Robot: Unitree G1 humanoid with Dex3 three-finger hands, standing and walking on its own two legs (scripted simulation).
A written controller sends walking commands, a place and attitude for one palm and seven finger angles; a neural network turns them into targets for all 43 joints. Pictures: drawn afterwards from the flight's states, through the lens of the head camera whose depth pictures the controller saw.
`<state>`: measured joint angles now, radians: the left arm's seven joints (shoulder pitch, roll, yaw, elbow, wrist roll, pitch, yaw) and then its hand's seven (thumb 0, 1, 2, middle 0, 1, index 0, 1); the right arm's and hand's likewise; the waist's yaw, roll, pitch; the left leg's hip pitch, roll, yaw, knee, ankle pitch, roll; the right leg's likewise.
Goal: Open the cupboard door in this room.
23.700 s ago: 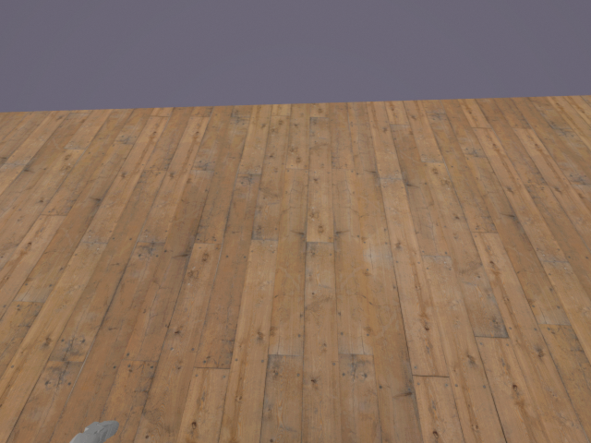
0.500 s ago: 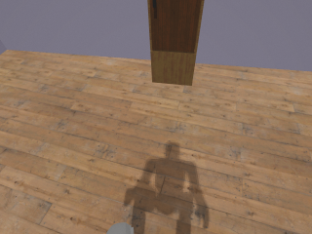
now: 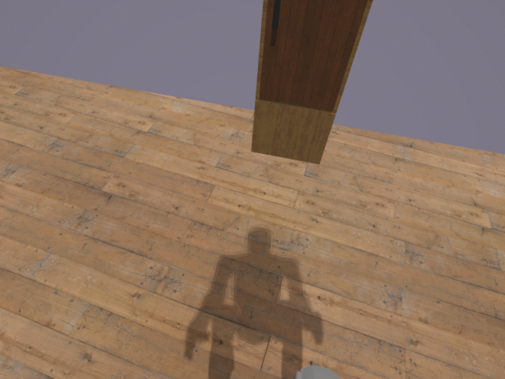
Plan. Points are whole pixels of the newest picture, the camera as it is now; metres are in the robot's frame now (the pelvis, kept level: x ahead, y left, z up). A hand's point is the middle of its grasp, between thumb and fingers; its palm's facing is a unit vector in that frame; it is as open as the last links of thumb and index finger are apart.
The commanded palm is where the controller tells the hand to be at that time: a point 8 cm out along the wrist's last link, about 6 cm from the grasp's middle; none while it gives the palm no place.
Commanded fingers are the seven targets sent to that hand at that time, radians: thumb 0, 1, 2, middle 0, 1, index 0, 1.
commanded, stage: turn or walk to find it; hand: left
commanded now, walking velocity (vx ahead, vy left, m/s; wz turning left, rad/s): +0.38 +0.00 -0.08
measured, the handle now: (277, 7) +1.36 +0.01 +0.04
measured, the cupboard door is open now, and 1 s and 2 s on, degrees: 0 0 0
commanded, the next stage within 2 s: stand and wait in 0.02 s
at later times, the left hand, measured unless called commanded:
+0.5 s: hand (207, 329) +0.23 +0.10 -0.16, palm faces +0.03 -0.98 -0.20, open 7.2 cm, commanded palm none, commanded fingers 0.00 0.90 0.90 -0.20 -0.30 -0.20 -0.30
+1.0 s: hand out of the picture +0.14 +0.10 -0.17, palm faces +0.07 -0.98 -0.18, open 7.4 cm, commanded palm none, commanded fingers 0.00 0.90 0.90 -0.20 -0.30 -0.20 -0.30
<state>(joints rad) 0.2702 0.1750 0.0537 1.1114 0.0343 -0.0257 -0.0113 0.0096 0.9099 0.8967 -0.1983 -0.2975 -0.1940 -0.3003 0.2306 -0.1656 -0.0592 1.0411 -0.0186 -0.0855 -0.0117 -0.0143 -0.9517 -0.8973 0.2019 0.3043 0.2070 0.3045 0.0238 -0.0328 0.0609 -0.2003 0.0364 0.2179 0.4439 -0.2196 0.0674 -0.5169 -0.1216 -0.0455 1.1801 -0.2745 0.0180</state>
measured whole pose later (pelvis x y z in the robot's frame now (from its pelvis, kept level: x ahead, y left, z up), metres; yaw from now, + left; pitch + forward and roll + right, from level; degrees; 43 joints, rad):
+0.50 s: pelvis +0.13 -0.06 -0.01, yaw +1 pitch -2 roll +0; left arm 0.10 0.11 0.03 1.05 0.01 -0.05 0.03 -0.03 0.94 0.90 -0.20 -0.30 -0.20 -0.30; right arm 0.32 -0.12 -0.03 1.14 -0.01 0.01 -0.02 0.00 -0.91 -0.90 0.20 0.30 0.20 0.30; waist -0.03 0.05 0.07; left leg -0.30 0.09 0.07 0.84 -0.47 -0.04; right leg -0.29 -0.03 -0.17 0.48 -0.16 -0.07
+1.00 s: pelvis +0.17 -0.06 +0.00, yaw +2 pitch +0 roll +0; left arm 0.31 0.13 0.00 1.18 0.01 -0.03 0.02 0.01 0.91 0.90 -0.20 -0.30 -0.19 -0.30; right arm 0.28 -0.13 0.00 1.15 -0.01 -0.02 -0.03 0.01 -0.92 -0.90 0.20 0.30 0.20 0.30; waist 0.01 0.02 0.03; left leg -0.11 0.07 0.10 0.40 -0.28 -0.04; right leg -0.20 -0.02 -0.10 0.44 -0.24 -0.02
